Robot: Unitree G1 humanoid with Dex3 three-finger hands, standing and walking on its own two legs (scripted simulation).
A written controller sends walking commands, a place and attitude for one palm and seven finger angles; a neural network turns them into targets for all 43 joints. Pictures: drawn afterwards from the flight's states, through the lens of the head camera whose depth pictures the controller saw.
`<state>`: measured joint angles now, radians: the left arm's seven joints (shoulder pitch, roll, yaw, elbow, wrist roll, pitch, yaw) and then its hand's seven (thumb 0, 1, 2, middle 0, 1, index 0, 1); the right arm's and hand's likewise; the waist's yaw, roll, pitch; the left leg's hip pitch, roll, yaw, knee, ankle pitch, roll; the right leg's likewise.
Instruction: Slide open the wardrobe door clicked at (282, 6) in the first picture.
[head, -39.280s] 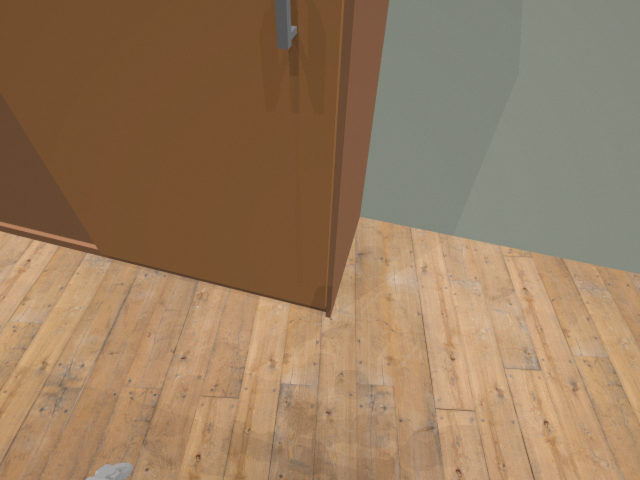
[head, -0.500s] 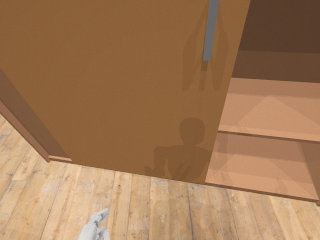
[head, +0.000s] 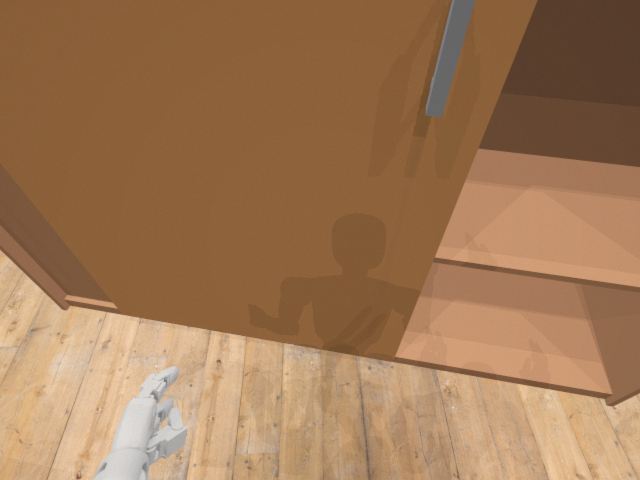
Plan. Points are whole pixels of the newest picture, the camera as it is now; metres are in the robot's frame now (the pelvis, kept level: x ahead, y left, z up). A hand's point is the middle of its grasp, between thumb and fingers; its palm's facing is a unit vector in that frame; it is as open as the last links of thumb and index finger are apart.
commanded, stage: let the arm hang, fingers relaxed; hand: right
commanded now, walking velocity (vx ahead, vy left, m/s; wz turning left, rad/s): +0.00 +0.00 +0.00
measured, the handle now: (449, 40) +0.54 -0.10 +0.28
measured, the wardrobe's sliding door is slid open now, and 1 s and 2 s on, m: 0.66 0.66 0.66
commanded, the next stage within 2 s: look to check the result in 1.12 s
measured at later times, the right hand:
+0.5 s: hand out of the picture -0.02 -0.17 -0.17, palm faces +0.07 +0.98 -0.21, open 7.1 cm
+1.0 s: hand out of the picture -0.03 -0.16 -0.17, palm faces +0.06 +0.98 -0.19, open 7.3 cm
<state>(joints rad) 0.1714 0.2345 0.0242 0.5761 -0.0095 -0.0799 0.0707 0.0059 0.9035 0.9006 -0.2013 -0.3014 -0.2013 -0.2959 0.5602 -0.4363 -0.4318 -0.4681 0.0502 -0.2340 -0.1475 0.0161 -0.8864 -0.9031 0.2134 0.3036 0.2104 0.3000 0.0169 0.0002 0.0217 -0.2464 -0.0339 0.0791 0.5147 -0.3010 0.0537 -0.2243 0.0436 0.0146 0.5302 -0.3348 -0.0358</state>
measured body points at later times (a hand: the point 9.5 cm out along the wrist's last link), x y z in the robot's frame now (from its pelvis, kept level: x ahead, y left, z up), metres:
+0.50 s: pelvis -0.02 +0.01 +0.01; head +0.01 +0.01 +0.45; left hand -0.03 +0.24 -0.15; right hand -0.03 -0.22 -0.15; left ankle -0.02 +0.08 -0.73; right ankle -0.04 -0.09 -0.73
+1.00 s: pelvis -0.02 +0.01 +0.01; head -0.01 +0.02 +0.46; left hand -0.03 +0.22 -0.16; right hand -0.03 -0.21 -0.15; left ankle -0.02 +0.08 -0.73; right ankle -0.04 -0.09 -0.73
